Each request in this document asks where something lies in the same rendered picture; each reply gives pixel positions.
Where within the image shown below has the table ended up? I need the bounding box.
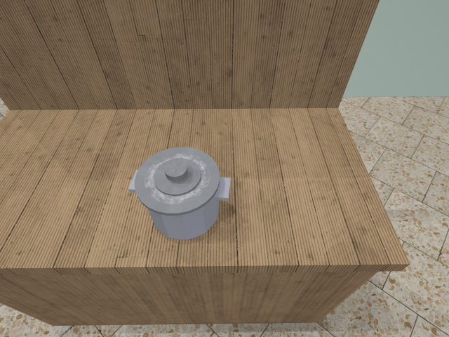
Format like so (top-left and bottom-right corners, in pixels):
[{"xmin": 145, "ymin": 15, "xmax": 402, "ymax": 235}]
[{"xmin": 0, "ymin": 0, "xmax": 410, "ymax": 326}]

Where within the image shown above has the pot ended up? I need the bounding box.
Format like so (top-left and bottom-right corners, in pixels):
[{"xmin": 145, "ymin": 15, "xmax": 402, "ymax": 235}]
[{"xmin": 128, "ymin": 170, "xmax": 231, "ymax": 240}]

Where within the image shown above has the knob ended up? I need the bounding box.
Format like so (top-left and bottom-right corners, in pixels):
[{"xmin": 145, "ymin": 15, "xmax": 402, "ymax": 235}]
[{"xmin": 164, "ymin": 159, "xmax": 188, "ymax": 181}]

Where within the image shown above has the lid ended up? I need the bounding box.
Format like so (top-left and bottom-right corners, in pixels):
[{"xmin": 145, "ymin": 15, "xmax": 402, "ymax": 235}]
[{"xmin": 135, "ymin": 147, "xmax": 220, "ymax": 216}]

